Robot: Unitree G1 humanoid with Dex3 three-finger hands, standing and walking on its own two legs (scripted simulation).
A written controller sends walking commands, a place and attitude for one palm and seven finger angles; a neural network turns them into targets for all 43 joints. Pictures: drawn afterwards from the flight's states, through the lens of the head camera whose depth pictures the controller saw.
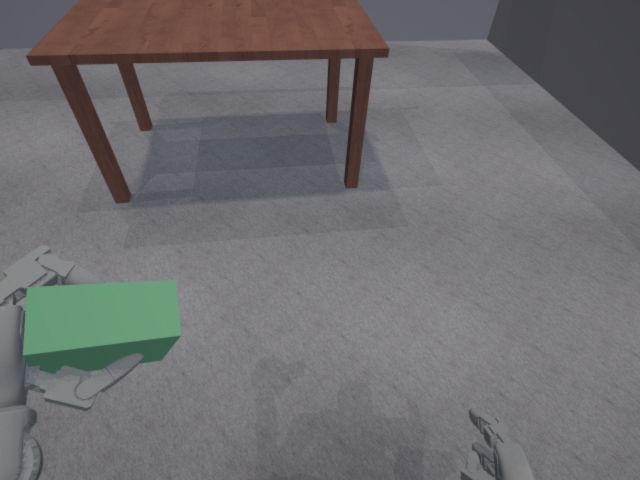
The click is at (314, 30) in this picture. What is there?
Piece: table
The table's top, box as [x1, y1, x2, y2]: [26, 0, 388, 65]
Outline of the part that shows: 26,57 31,65 387,57 388,47 356,0 79,0 26,55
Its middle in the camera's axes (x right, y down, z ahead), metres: -0.43 -0.94 +1.65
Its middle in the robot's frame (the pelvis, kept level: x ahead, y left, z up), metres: +1.83 +0.53 -0.09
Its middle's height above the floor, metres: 0.68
